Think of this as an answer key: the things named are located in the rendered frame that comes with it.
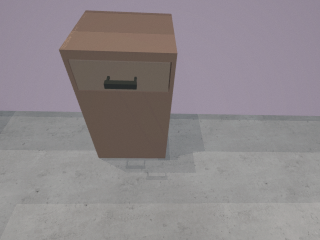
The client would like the cabinet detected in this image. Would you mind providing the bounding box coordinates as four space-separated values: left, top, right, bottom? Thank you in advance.
59 10 178 159

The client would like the handle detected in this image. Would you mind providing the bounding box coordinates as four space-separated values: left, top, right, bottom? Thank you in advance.
104 76 137 90

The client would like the drawer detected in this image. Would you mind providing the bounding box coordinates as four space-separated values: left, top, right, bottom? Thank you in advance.
69 59 171 92

